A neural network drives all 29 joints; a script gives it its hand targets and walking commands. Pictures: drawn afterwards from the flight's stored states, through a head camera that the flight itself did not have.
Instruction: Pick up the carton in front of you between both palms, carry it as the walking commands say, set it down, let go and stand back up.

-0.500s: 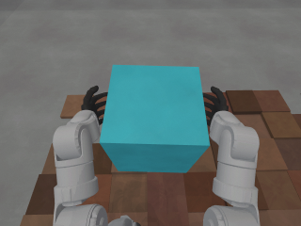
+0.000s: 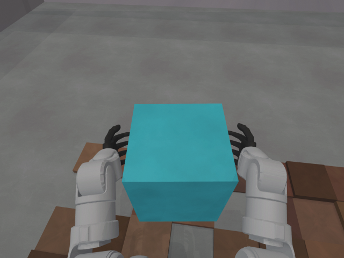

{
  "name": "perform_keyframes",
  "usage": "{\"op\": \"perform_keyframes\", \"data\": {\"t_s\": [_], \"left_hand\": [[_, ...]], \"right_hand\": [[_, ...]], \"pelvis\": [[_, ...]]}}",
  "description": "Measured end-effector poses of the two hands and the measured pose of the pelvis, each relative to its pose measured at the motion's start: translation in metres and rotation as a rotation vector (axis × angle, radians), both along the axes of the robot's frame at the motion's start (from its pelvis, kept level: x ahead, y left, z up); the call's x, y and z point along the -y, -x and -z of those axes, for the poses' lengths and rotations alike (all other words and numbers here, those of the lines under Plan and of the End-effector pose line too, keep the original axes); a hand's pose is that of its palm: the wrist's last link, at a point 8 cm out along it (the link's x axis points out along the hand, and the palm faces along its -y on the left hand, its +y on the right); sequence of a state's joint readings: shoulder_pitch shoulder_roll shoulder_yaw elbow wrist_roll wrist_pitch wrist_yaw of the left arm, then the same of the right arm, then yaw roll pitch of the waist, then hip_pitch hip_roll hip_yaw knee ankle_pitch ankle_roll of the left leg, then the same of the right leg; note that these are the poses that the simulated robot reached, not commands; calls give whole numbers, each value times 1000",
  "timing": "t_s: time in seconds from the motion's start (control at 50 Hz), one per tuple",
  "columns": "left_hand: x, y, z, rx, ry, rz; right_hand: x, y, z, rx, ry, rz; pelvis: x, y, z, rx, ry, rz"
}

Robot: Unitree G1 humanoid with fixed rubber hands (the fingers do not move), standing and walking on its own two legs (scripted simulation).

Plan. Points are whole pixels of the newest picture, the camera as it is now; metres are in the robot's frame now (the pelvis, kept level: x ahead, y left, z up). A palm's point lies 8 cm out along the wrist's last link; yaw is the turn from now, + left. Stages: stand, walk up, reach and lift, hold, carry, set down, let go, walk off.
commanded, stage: carry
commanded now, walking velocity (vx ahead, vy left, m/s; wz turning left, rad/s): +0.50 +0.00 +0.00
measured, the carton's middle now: (178, 166) +0.34 +0.02 +0.00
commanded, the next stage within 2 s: none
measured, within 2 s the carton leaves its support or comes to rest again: neither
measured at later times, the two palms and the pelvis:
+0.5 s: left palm (141, 67) +0.64 +0.15 +0.09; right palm (237, 74) +0.61 -0.15 +0.10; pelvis +0.30 +0.04 +0.01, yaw -3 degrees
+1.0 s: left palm (162, 39) +0.88 +0.11 +0.07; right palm (236, 42) +0.89 -0.19 +0.06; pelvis +0.62 -0.05 -0.01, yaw +0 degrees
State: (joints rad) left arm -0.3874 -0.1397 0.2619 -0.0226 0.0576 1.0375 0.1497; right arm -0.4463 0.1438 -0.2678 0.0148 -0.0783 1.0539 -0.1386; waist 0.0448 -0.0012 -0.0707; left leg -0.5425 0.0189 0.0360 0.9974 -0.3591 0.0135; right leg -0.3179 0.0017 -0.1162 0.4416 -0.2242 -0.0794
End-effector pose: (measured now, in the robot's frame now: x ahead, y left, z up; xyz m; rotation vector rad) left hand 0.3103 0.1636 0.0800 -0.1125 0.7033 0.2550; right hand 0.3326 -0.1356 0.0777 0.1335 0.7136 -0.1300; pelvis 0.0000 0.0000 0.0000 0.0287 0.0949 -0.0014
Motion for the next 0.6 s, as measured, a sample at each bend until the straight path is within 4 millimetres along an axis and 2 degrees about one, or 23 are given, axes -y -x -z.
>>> {"op": "perform_keyframes", "data": {"t_s": [0.1, 0.18, 0.26, 0.32, 0.4, 0.46, 0.6], "left_hand": [[-3, -62, -11, 79, 4, 7], [-6, -120, -19, 127, 1, 32], [-11, -186, -13, 145, 5, 71], [-7, -230, -5, 104, 12, 127], [5, -274, -2, 42, 47, 156], [12, -306, -7, 52, 58, 157], [21, -387, -30, 136, 24, 137]], "right_hand": [[-2, -57, -9, 79, 11, 12], [-3, -107, -16, 127, 30, 35], [-8, -163, -15, 145, 55, 58], [-6, -194, -11, 103, 61, 88], [4, -222, -7, 39, 60, 139], [11, -251, -14, 49, 49, 160], [22, -344, -37, 132, 44, 127]], "pelvis": [[-1, -55, -1, -5, 12, 6], [-10, -111, 5, -2, 20, 16], [-24, -173, 19, 13, 8, 32], [-32, -209, 17, 13, 13, 41], [-37, -249, 3, 8, 30, 44], [-37, -280, -4, 8, 33, 48], [-21, -364, -6, 10, 19, 40]]}}
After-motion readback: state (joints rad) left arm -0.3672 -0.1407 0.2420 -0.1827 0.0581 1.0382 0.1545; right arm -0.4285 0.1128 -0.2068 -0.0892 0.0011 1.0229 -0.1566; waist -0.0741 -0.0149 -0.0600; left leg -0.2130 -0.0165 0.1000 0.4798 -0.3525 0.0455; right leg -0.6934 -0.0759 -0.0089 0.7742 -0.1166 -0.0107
